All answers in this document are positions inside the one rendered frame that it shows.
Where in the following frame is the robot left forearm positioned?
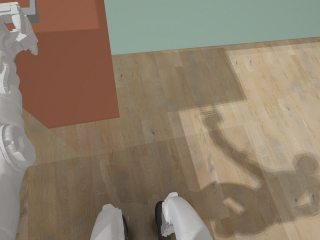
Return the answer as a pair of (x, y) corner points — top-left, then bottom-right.
(0, 50), (25, 132)

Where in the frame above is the robot left upper arm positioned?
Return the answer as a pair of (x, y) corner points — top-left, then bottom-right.
(0, 124), (36, 240)

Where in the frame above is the left robot hand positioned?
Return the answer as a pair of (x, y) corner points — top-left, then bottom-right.
(0, 2), (38, 61)

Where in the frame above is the cabinet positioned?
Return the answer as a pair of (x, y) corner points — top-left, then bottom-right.
(14, 0), (120, 129)

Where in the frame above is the handle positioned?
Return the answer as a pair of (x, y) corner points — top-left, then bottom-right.
(4, 0), (40, 25)

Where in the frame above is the robot thigh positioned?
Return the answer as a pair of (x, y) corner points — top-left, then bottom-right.
(90, 208), (124, 240)
(162, 196), (213, 240)

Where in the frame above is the robot left thigh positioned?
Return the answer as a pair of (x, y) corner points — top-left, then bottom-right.
(90, 208), (124, 240)

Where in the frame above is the robot right thigh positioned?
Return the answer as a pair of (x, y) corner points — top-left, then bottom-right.
(162, 196), (213, 240)

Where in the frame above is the drawer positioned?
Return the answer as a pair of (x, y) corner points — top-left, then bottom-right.
(0, 0), (99, 32)

